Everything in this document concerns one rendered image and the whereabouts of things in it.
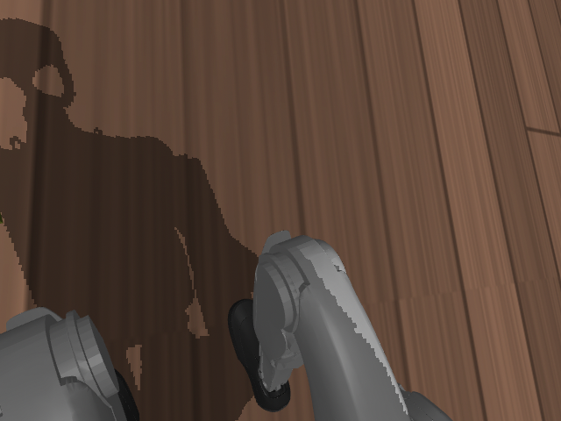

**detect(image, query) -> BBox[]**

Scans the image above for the left robot foot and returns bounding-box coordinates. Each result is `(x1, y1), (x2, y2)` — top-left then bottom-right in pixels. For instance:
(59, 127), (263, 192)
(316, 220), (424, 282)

(114, 368), (139, 421)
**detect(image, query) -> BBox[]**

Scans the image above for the right robot hand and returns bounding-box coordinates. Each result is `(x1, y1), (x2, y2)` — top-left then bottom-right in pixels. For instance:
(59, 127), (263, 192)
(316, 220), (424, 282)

(397, 382), (453, 421)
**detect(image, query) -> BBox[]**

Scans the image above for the right robot foot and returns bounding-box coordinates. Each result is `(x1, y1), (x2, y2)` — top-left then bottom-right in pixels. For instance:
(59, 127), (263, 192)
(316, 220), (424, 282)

(228, 299), (290, 412)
